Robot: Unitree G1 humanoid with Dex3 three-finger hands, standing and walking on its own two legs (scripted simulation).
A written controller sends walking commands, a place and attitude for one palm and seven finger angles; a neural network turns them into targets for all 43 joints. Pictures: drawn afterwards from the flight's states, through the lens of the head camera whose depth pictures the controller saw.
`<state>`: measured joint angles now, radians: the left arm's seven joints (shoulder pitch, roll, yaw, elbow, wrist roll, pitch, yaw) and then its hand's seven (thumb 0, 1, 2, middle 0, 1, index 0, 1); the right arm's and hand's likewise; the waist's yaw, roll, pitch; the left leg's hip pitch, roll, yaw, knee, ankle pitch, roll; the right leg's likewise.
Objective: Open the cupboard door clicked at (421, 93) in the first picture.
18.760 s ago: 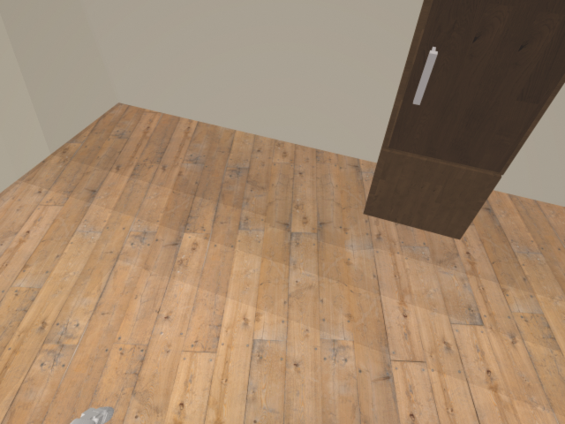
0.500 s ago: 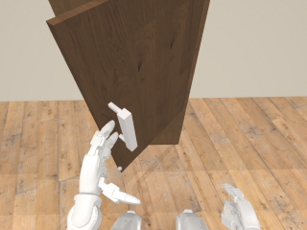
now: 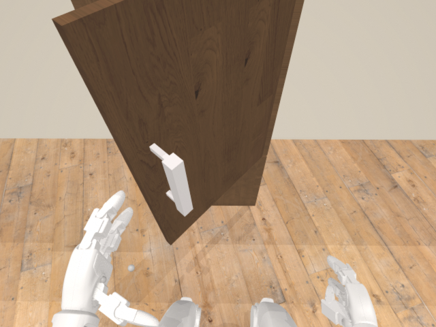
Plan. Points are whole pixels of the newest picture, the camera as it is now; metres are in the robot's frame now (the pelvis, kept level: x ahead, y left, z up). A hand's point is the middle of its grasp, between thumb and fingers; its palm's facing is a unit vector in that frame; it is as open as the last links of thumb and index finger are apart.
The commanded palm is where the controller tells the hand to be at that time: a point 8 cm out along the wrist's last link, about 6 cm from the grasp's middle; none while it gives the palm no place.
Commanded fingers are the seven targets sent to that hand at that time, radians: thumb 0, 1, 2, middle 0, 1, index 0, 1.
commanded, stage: draw the hand back to the body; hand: left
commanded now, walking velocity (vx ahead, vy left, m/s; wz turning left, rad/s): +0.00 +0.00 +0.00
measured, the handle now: (172, 181) +0.35 +0.11 +0.07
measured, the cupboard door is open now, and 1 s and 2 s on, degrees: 48 48 48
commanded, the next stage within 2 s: step back with the hand held close in 1.60 s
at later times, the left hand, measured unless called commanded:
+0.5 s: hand (76, 258) +0.20 +0.19 +0.14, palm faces +0.05 -1.00 -0.08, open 16.3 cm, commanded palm +0.17 +0.25 +0.15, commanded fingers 0.00 -0.32 0.38 -0.16 -0.30 -0.16 -0.30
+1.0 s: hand out of the picture +0.21 +0.27 +0.22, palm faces +0.34 -0.85 -0.40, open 11.7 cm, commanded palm +0.17 +0.31 +0.24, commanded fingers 0.00 0.55 0.75 -0.19 -0.30 -0.19 -0.30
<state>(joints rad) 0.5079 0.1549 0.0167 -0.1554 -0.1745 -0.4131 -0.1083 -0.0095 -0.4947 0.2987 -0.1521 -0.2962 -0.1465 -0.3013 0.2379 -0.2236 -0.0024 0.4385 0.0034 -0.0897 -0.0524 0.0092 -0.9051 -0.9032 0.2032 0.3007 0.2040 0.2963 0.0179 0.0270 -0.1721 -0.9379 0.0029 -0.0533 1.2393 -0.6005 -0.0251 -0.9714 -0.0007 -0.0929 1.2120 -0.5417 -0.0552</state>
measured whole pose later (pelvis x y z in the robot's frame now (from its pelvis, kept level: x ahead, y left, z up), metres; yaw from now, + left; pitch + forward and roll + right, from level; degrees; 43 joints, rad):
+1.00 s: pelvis +0.02 +0.03 +0.09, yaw -2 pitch +0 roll -1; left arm 0.55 0.33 0.22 -0.41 -0.04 -0.04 0.13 0.00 0.22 0.61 -0.18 -0.30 -0.18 -0.30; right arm 0.27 -0.22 0.05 0.55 0.02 -0.13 -0.11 0.01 -0.90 -0.90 0.20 0.30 0.21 0.30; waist 0.05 0.06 -0.06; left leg -0.26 -0.01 0.00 0.66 -0.39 0.02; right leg -0.30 0.00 -0.03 0.62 -0.32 0.00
